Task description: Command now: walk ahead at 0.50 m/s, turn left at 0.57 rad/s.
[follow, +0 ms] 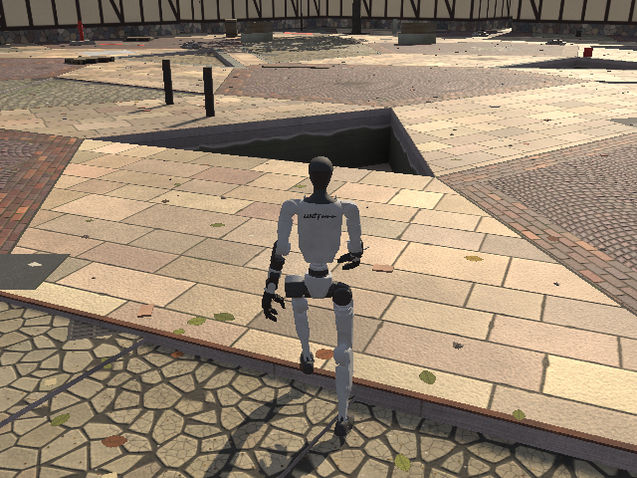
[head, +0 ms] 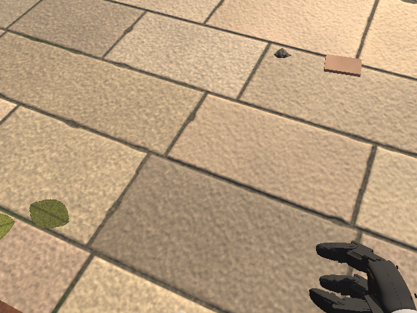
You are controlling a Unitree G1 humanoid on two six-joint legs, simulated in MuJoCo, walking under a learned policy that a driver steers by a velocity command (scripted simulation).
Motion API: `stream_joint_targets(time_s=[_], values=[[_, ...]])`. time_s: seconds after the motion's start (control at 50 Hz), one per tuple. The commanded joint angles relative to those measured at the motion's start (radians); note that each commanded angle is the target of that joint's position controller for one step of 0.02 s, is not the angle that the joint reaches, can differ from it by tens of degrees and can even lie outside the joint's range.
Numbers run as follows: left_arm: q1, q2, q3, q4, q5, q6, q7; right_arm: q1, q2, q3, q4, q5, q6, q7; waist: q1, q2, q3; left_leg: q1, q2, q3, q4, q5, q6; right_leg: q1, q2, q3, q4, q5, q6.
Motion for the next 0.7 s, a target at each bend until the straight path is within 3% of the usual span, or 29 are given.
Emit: stream_joint_targets(time_s=[0.02, 0.04, 0.06, 0.08, 0.1, 0.12, 0.14, 0.18, 0.2, 0.26, 0.34, 0.48, 0.52, 0.54, 0.58, 0.6, 0.62, 0.64, 0.66, 0.68, 0.7], values=[[-0.070, 0.202, 0.052, -0.230, -0.020, -0.045, -0.060, 0.378, -0.348, -0.129, 0.043, 0.023, -0.001, -0.016, -0.180, 0.221, -0.452, 1.070, 0.234, -0.826, -0.594, -0.006, 0.203, -0.726, 0.142, 0.106, 1.114, 0.029, -0.019], [-0.114, 0.186, 0.057, -0.255, 0.021, -0.058, -0.078, 0.374, -0.362, -0.146, 0.036, 0.020, 0.009, -0.031, -0.163, 0.121, -0.534, 1.061, 0.260, -1.094, -0.743, -0.006, 0.173, -0.791, 0.152, 0.365, 1.309, 0.104, -0.052], [-0.148, 0.132, 0.048, -0.281, 0.010, -0.049, -0.067, 0.326, -0.332, -0.139, 0.064, 0.009, 0.004, -0.034, -0.109, 0.034, -0.400, 0.945, 0.264, -1.028, -0.769, -0.085, 0.147, -0.847, 0.119, 0.365, 1.372, 0.167, -0.056], [-0.162, 0.093, 0.035, -0.283, 0.013, -0.040, -0.045, 0.318, -0.266, -0.124, 0.104, 0.010, -0.008, -0.039, -0.068, -0.052, -0.225, 0.786, 0.234, -0.914, -0.757, -0.023, 0.114, -0.873, 0.082, 0.328, 1.345, 0.175, -0.058], [-0.166, 0.057, 0.020, -0.300, 0.024, -0.026, -0.024, 0.279, -0.203, -0.107, 0.122, 0.003, -0.027, -0.043, -0.022, -0.054, -0.100, 0.643, 0.180, -0.789, -0.714, 0.081, 0.098, -0.905, 0.063, 0.324, 1.333, 0.147, -0.062], [-0.142, 0.049, 0.014, -0.305, 0.031, -0.004, -0.013, 0.241, -0.161, -0.095, 0.125, 0.000, -0.035, -0.042, 0.022, -0.032, -0.055, 0.530, 0.141, -0.684, -0.710, 0.114, 0.096, -0.894, 0.052, 0.325, 1.331, 0.112, -0.067], [-0.154, 0.052, 0.013, -0.325, 0.034, 0.018, -0.004, 0.240, -0.143, -0.089, 0.131, 0.003, -0.049, -0.039, 0.035, -0.013, -0.046, 0.474, 0.120, -0.620, -0.729, 0.146, 0.096, -0.887, 0.042, 0.331, 1.316, 0.084, -0.071], [-0.209, 0.051, 0.005, -0.365, 0.044, 0.045, 0.006, 0.262, -0.156, -0.090, 0.149, 0.014, -0.072, -0.039, 0.047, -0.027, -0.048, 0.437, 0.089, -0.525, -0.774, 0.223, 0.089, -0.876, 0.018, 0.341, 1.176, 0.073, -0.057], [-0.222, 0.074, 0.006, -0.374, 0.052, 0.048, 0.005, 0.271, -0.171, -0.091, 0.143, 0.013, -0.081, -0.039, 0.047, -0.047, -0.046, 0.442, 0.068, -0.497, -0.810, 0.247, 0.079, -0.866, 0.007, 0.323, 1.047, 0.099, -0.047], [-0.331, 0.097, 0.012, -0.395, 0.053, 0.052, -0.006, 0.376, -0.185, -0.096, 0.151, 0.023, -0.092, -0.049, -0.025, -0.028, -0.046, 0.587, 0.070, -0.494, -0.873, 0.487, 0.029, -0.923, 0.008, 0.284, 0.848, 0.251, -0.020], [-0.456, 0.088, 0.004, -0.413, 0.048, 0.063, -0.024, 0.522, -0.211, -0.107, 0.175, 0.034, -0.080, -0.063, -0.109, 0.014, -0.067, 0.865, 0.076, -0.505, -0.875, 0.595, -0.018, -1.029, 0.048, 0.277, 0.633, 0.357, -0.009], [-0.665, 0.109, -0.009, -0.458, 0.034, 0.042, -0.051, 0.618, -0.223, -0.110, 0.206, 0.016, -0.071, -0.069, -0.174, 0.082, -0.011, 1.056, 0.097, -0.571, -0.846, 0.738, 0.003, -1.025, 0.119, 0.253, 0.358, 0.350, -0.031], [-0.670, 0.122, -0.009, -0.465, 0.027, 0.033, -0.052, 0.612, -0.230, -0.112, 0.214, 0.014, -0.065, -0.074, -0.163, 0.096, -0.007, 1.055, 0.106, -0.593, -0.823, 0.796, -0.004, -0.932, 0.139, 0.259, 0.274, 0.342, -0.055], [-0.630, 0.133, -0.006, -0.456, 0.023, 0.029, -0.048, 0.582, -0.241, -0.113, 0.213, 0.014, -0.065, -0.077, -0.133, 0.095, -0.016, 1.021, 0.099, -0.586, -0.797, 0.854, -0.018, -0.822, 0.158, 0.263, 0.224, 0.329, -0.069], [-0.432, 0.181, 0.016, -0.390, 0.016, 0.022, -0.028, 0.516, -0.266, -0.113, 0.206, 0.016, -0.073, -0.070, -0.043, 0.083, -0.102, 0.923, 0.067, -0.560, -0.638, 1.080, -0.070, -0.479, 0.212, 0.244, 0.159, 0.281, -0.103], [-0.285, 0.207, 0.029, -0.355, 0.015, 0.008, -0.015, 0.489, -0.270, -0.112, 0.205, 0.026, -0.084, -0.060, 0.037, 0.072, -0.170, 0.861, 0.045, -0.542, -0.479, 1.051, -0.087, -0.272, 0.165, 0.271, 0.096, 0.371, -0.131], [-0.127, 0.245, 0.044, -0.333, 0.033, -0.006, 0.004, 0.486, -0.223, -0.098, 0.188, 0.030, -0.100, -0.049, 0.096, 0.021, -0.281, 0.728, 0.013, -0.510, -0.264, 0.750, -0.089, -0.020, 0.005, 0.410, 0.112, 0.258, -0.172], [-0.102, 0.319, 0.066, -0.325, 0.052, -0.006, 0.005, 0.666, -0.121, -0.078, 0.188, 0.064, -0.091, -0.049, 0.004, -0.272, -0.428, 0.422, -0.150, -0.372, 0.095, -0.175, -0.143, 0.279, -0.324, 0.881, 0.125, 0.379, -0.356], [-0.123, 0.250, 0.064, -0.335, 0.022, 0.010, -0.006, 0.645, -0.216, -0.082, 0.211, 0.016, -0.079, -0.059, 0.012, -0.136, -0.418, 0.370, -0.100, -0.330, 0.190, -0.150, -0.128, 0.160, -0.296, 1.028, 0.026, 0.265, -0.368], [-0.204, 0.177, 0.047, -0.332, 0.018, 0.009, -0.007, 0.545, -0.212, -0.085, 0.208, 0.005, -0.075, -0.053, -0.008, -0.051, -0.230, 0.354, -0.069, -0.330, 0.174, -0.034, -0.135, -0.020, -0.236, 0.880, -0.035, 0.207, -0.340], [-0.240, 0.139, 0.038, -0.322, 0.022, 0.006, -0.010, 0.474, -0.202, -0.079, 0.190, -0.002, -0.074, -0.046, -0.017, -0.003, -0.133, 0.345, -0.045, -0.319, 0.138, 0.006, -0.136, -0.132, -0.191, 0.770, -0.067, 0.232, -0.311]])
